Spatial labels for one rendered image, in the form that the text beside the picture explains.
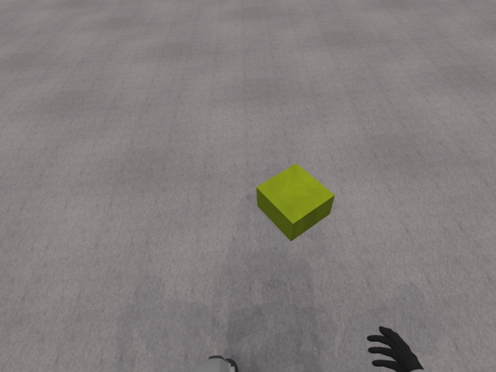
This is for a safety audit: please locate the right robot hand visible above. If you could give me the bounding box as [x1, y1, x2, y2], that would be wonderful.
[367, 326, 424, 372]

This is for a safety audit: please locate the robot left shin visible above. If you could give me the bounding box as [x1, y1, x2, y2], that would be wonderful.
[208, 354, 229, 363]

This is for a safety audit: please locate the carton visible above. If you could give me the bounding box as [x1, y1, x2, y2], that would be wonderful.
[257, 164, 335, 241]

